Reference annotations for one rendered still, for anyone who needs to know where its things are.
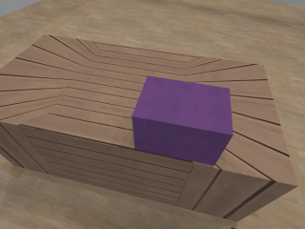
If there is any carton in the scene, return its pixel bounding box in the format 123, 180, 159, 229
132, 75, 234, 166

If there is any pedestal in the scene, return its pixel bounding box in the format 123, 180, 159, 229
0, 34, 298, 221

